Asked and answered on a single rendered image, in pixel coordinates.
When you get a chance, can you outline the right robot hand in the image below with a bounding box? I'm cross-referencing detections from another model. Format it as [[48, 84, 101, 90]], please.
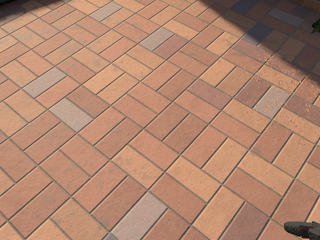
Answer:
[[284, 221, 320, 240]]

